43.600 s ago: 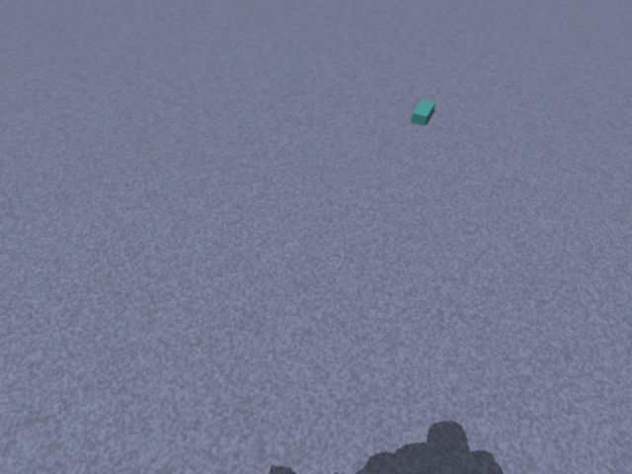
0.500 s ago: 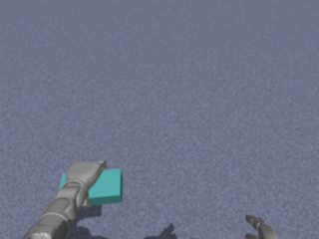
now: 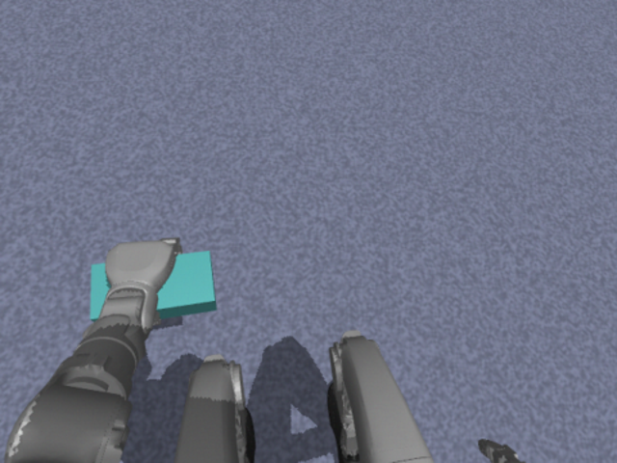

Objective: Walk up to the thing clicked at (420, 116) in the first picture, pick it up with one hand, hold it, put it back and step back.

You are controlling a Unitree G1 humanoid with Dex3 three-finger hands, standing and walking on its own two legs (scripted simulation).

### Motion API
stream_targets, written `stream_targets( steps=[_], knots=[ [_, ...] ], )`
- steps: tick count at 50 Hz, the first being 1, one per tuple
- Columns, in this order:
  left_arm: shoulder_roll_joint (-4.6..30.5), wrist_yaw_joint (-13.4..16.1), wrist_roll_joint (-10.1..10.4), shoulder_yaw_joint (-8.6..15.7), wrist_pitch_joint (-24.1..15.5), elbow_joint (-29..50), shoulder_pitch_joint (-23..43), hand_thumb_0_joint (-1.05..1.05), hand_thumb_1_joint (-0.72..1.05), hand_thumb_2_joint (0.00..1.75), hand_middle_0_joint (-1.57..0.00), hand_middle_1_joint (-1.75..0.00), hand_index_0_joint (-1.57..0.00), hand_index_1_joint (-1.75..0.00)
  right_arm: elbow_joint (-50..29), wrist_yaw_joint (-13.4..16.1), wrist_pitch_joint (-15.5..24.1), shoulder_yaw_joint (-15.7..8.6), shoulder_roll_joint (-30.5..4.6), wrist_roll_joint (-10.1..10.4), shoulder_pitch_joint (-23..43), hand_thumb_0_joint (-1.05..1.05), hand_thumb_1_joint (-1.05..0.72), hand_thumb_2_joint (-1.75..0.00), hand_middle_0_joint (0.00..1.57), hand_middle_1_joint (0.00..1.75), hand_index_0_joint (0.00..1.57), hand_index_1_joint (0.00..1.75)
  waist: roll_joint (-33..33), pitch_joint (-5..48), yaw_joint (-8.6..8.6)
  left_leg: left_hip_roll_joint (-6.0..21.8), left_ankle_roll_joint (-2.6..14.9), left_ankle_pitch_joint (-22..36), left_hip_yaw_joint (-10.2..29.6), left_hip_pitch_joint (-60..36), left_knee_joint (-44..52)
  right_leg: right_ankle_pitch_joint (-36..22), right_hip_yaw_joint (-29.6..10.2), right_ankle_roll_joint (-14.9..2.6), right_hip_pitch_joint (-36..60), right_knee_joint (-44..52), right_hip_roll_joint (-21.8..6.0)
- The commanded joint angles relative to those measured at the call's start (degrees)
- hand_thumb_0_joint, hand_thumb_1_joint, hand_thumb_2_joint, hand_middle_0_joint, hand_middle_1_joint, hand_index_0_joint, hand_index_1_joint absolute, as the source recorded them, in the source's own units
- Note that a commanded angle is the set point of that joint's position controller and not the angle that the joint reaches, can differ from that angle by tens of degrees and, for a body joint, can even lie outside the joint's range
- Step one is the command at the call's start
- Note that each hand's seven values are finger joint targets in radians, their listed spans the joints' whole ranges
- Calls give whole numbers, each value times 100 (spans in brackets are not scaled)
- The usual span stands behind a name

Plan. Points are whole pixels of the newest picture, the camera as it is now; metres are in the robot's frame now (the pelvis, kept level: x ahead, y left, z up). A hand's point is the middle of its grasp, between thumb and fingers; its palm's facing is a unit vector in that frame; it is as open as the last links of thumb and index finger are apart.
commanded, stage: crouch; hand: left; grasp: from above
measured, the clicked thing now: (157, 288) +0.39 +0.19 -0.17
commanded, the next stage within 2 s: lower in 1.14 s
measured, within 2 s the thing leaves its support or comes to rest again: neither
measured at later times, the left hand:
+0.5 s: hand (185, 294) +0.42 +0.17 -0.32, palm faces -0.47 +0.01 -0.88, open 11.3 cm
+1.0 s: hand (196, 296) +0.43 +0.16 -0.38, palm faces -0.47 +0.01 -0.88, open 11.3 cm
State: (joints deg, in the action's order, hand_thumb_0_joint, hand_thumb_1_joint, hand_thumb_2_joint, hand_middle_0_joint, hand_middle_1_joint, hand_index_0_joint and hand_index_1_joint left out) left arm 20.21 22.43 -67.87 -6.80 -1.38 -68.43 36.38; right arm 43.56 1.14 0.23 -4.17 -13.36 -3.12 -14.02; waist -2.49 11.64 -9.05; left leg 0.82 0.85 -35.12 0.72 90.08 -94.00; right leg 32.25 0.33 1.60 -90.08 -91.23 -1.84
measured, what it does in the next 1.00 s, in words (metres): lowers itself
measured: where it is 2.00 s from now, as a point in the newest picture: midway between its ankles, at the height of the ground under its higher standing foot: (296, 458)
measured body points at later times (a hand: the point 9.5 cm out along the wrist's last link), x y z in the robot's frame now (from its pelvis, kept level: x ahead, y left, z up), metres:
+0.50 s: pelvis -0.01 -0.01 -0.13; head +0.22 +0.02 +0.26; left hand +0.44 +0.17 -0.26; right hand +0.06 -0.29 -0.26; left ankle +0.06 +0.11 -0.53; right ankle +0.08 -0.14 -0.53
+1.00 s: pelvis -0.02 -0.01 -0.19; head +0.22 +0.02 +0.19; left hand +0.45 +0.16 -0.33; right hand +0.01 -0.29 -0.31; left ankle +0.06 +0.11 -0.53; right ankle +0.08 -0.14 -0.53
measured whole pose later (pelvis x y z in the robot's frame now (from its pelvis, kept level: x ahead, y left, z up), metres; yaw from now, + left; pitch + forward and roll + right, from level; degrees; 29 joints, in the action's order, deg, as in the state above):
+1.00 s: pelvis -0.02 -0.01 -0.19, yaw -2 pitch +37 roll -5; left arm 27.3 27.7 -71.5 -1.0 -5.4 -82.8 52.6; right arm 44.2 -6.1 4.8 -0.4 -14.2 -8.4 -9.6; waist -1.0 6.0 -14.4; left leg 0.3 -0.3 -40.3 4.4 127.2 -130.6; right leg 36.7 2.1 1.0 -126.5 -126.3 -1.5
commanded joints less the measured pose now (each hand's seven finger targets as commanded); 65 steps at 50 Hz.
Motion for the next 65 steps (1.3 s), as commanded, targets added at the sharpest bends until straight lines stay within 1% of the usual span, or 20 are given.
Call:
stream_targets(
  steps=[1, 12, 15, 18, 20, 28, 30, 31, 34, 36, 39, 49, 50, 53, 56, 61, 62, 63, 64, 65],
  knots=[
    [1071, 296, 66, 238, -114, 884, 2486, 0, 68, 106, -108, -75, -105, -78, -373, 69, 225, -337, -1120, -62, -468, 0, -89, -90, 20, 30, 20, 30, -463, 3094, -98, -158, -54, 243, 210, -1685, 901, -232, 285, -412, 731, 574, 181],
    [1392, 721, -218, 495, -278, 573, 2987, 0, 69, 114, -109, -79, -106, -82, -185, -234, 453, -227, -1195, -258, -628, 0, -90, -90, 20, 30, 20, 30, -955, 3924, -252, -188, -85, 848, 199, -1076, -361, -721, 367, -402, -296, -661, 88],
    [1258, 759, -215, 435, -232, 512, 3218, 0, 70, 113, -110, -78, -107, -81, -155, -313, 464, -211, -1191, -312, -654, 0, -90, -90, 20, 30, 20, 30, -1010, 3925, -346, -193, -55, 1005, 99, -881, -687, -926, 373, -379, -377, -803, 98],
    [1487, 769, -213, 580, -188, 381, 3131, 0, 67, 114, -108, -77, -105, -81, -196, -359, 438, -207, -1190, -334, -635, 0, -90, -90, 20, 30, 20, 30, -1003, 4118, -281, -216, -6, 1046, -24, -617, -954, -1052, 346, -357, -203, -945, 131],
    [1411, 737, -179, 515, -185, 430, 3229, 0, 68, 115, -109, -78, -106, -82, -194, -392, 425, -190, -1145, -337, -607, 0, -90, -90, 20, 30, 20, 30, -990, 4140, -297, -209, 11, 1070, -42, -444, -1110, -1121, 350, -353, -184, -1073, 162],
    [1330, 593, -130, 515, -265, 58, 3249, 0, 66, 110, -105, -77, -103, -80, -182, -506, 439, -186, -1204, -381, -667, 0, -90, -90, 20, 30, 20, 30, -903, 3819, -434, -185, 27, 1087, 5, 36, -1550, -1137, 433, -343, -610, -1518, 171],
    [1504, 563, -154, 561, -319, 65, 3307, 0, 66, 111, -106, -78, -103, -81, -183, -530, 426, -177, -1237, -382, -672, 0, -90, -90, 20, 30, 20, 30, -917, 3898, -423, -194, 40, 1102, -21, 140, -1675, -1180, 420, -333, -598, -1616, 187],
    [1656, 580, -172, 626, -343, 79, 3435, 0, 67, 111, -106, -79, -104, -81, -184, -532, 428, -175, -1249, -376, -692, 0, -90, -90, 20, 30, 20, 30, -1004, 3856, -423, -196, 38, 1035, -28, 243, -1700, -1101, 425, -343, -698, -1677, 181],
    [1552, 612, -214, 580, -404, -88, 3523, 0, 68, 111, -107, -79, -104, -81, -150, -565, 431, -152, -1248, -418, -716, 0, -90, -90, 20, 30, 20, 30, -896, 3703, -518, -200, 65, 828, -52, 466, -1855, -954, 444, -333, -811, -1722, 212],
    [1743, 677, -214, 686, -430, -122, 3593, 0, 68, 110, -106, -79, -104, -81, -129, -574, 443, -143, -1287, -427, -676, 0, -90, -90, 20, 30, 20, 30, -967, 3701, -463, -203, 59, 733, -55, 560, -1887, -821, 464, -346, -952, -1825, 216],
    [1622, 752, -265, 612, -449, -207, 3766, 0, 69, 108, -106, -79, -104, -81, -98, -607, 479, -134, -1289, -471, -670, 0, -90, -90, 20, 30, 20, 30, -1040, 3615, -572, -194, 49, 544, -53, 548, -1963, -645, 507, -365, -1140, -1900, 222],
    [1975, 910, -317, 794, -408, -507, 3900, 0, 69, 106, -107, -77, -104, -79, -29, -658, 500, -63, -1401, -517, -708, 0, -90, -90, 20, 30, 20, 30, -1206, 3605, -543, -214, 49, 379, -72, 932, -2197, -477, 551, -383, -1391, -2226, 209],
    [1785, 904, -302, 695, -400, -603, 3867, 0, 70, 106, -107, -77, -105, -79, -14, -671, 510, -55, -1360, -524, -666, 0, -90, -90, 20, 30, 20, 30, -1194, 3523, -566, -195, 28, 337, -26, 873, -2193, -419, 597, -403, -1536, -2287, 219],
    [1739, 888, -321, 694, -407, -763, 4047, 0, 70, 107, -108, -77, -105, -80, 43, -720, 552, -21, -1432, -565, -762, 0, -90, -90, 20, 30, 20, 30, -1223, 3355, -716, -196, 12, 339, 48, 867, -2267, -460, 640, -404, -1764, -2406, 190],
    [1815, 851, -330, 678, -444, -773, 4178, 0, 69, 110, -107, -79, -104, -82, 93, -804, 600, 27, -1457, -607, -805, 0, -90, -90, 20, 30, 20, 30, -1204, 3419, -727, -184, 37, 548, -14, 952, -2492, -695, 646, -376, -1608, -2491, 216],
    [2097, 875, -278, 839, -503, -546, 3933, 0, 73, 113, -110, -81, -107, -84, 40, -834, 585, 9, -1500, -576, -817, 0, -90, -90, 20, 30, 20, 30, -1129, 3635, -559, -196, 79, 668, -106, 1214, -2605, -860, 583, -333, -1294, -2492, 232],
    [1947, 864, -279, 773, -500, -571, 3836, 0, 74, 113, -111, -81, -108, -84, 33, -849, 572, 10, -1486, -583, -841, 0, -91, -90, 20, 30, 20, 30, -1203, 3725, -597, -195, 52, 758, -85, 1107, -2616, -937, 592, -343, -1259, -2557, 232],
    [1858, 860, -305, 713, -505, -623, 3869, 0, 72, 116, -112, -78, -108, -83, 69, -868, 570, 15, -1451, -590, -817, 0, -90, -90, 20, 30, 20, 30, -1196, 3644, -620, -180, 41, 762, -71, 1093, -2637, -939, 616, -352, -1353, -2596, 241],
    [1828, 871, -368, 660, -527, -816, 4071, 0, 71, 115, -111, -79, -107, -83, 116, -893, 590, 45, -1444, -627, -825, 0, -90, -90, 20, 30, 20, 30, -1079, 3362, -776, -174, 75, 633, -79, 1328, -2774, -885, 639, -337, -1462, -2607, 269],
    [1975, 909, -358, 755, -535, -817, 4129, 0, 70, 115, -111, -76, -107, -81, 107, -885, 585, 72, -1482, -612, -846, 0, -90, -90, 20, 30, 20, 30, -1012, 3257, -712, -201, 95, 568, -64, 1505, -2741, -801, 635, -335, -1523, -2574, 270]
  ],
)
